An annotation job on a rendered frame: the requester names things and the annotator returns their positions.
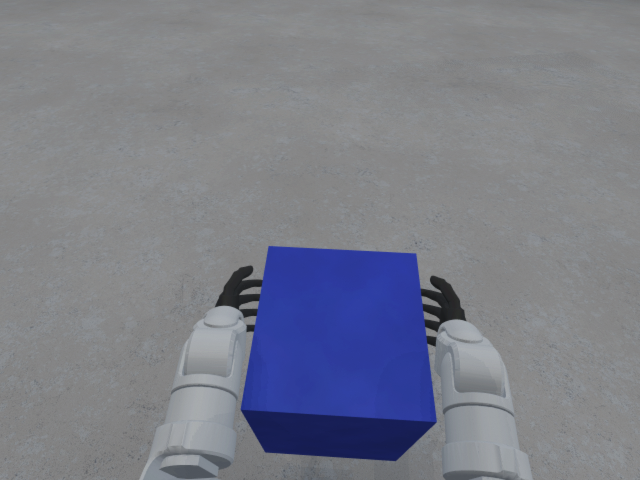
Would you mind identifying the robot right hand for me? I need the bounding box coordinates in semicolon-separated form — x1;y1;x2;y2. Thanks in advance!
421;276;466;347

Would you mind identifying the carton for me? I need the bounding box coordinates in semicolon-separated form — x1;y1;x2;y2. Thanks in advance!
241;246;437;461

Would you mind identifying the right robot forearm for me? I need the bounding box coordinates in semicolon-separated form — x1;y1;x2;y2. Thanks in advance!
434;319;533;480

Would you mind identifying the robot left hand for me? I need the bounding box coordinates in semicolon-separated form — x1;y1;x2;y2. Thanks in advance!
215;266;263;332

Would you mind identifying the left robot forearm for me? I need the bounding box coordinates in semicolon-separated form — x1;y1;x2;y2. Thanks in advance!
139;306;247;480

